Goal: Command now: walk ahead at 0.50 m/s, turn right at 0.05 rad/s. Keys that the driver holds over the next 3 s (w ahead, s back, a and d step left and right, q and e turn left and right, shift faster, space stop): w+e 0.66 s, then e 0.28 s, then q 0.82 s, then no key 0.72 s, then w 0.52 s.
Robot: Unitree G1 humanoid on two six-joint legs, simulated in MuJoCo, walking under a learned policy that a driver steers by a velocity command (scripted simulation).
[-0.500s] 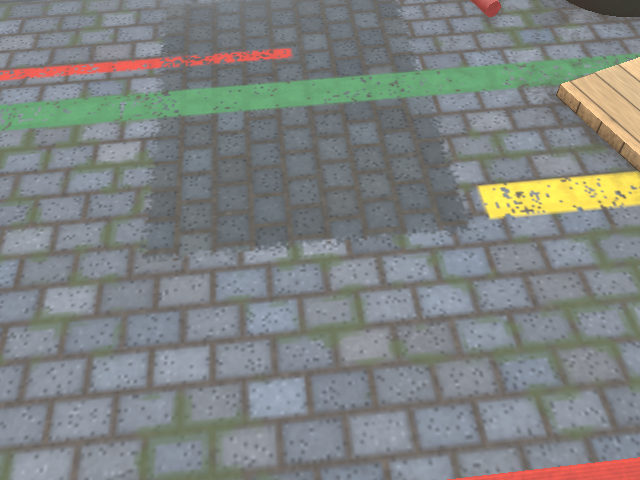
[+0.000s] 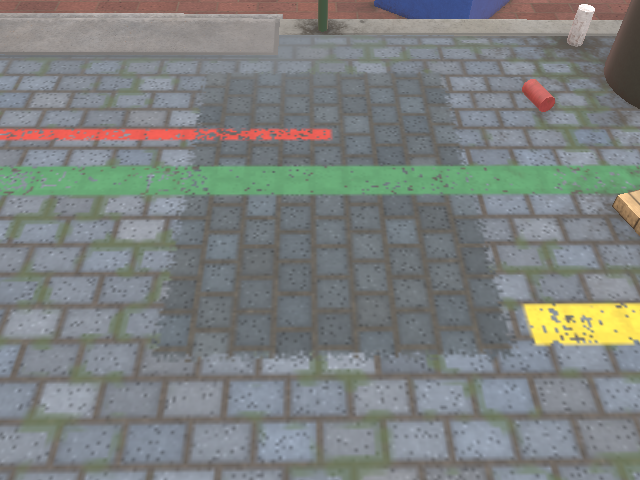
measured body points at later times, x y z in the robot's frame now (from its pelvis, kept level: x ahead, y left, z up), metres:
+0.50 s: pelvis +0.29 -0.03 -0.09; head +0.33 -0.05 +0.35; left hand +0.52 +0.16 -0.21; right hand +0.16 -0.26 -0.24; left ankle +0.05 +0.08 -0.70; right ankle +0.39 -0.10 -0.83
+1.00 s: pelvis +0.53 -0.05 -0.14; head +0.57 -0.05 +0.30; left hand +0.74 +0.17 -0.28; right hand +0.56 -0.34 -0.24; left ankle +0.68 +0.00 -0.87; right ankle +0.42 -0.11 -0.78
